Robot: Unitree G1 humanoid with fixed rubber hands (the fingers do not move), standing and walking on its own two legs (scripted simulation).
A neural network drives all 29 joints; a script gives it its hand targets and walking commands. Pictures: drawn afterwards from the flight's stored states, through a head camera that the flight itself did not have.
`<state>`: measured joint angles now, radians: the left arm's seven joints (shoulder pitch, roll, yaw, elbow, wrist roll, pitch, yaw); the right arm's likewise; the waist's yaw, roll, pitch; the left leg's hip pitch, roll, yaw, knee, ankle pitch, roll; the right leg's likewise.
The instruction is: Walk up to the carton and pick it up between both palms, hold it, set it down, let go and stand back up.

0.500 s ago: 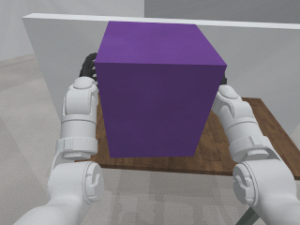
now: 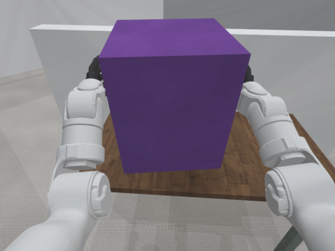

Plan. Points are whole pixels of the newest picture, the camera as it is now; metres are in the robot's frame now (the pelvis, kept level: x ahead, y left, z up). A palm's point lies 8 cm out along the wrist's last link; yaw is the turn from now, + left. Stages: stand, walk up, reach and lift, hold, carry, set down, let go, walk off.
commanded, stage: reach and lift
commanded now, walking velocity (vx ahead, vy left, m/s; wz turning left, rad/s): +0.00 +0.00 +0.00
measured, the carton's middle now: (169, 95) +0.42 +0.00 +0.23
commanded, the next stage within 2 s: hold in 0.56 s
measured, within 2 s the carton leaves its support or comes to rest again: neither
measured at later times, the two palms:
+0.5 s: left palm (92, 78) +0.38 +0.17 +0.30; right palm (245, 77) +0.38 -0.17 +0.29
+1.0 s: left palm (87, 71) +0.37 +0.17 +0.32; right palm (250, 67) +0.37 -0.16 +0.32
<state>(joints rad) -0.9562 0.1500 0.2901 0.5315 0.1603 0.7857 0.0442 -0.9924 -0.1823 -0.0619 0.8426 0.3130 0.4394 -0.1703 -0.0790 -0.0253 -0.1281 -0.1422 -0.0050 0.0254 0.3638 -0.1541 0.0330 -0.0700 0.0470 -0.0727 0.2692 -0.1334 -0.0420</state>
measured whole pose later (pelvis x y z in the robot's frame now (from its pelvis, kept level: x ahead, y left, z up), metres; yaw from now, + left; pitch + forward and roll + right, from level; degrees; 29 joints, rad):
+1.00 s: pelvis +0.00 +0.00 +0.00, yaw +0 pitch -3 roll -1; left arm -1.06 0.19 0.30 0.60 0.12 0.90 0.05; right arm -1.15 -0.25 0.00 0.90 0.40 0.60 -0.21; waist -0.06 0.00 -0.21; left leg -0.18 0.00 0.01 0.37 -0.15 0.03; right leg -0.10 0.06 -0.05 0.27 -0.13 -0.05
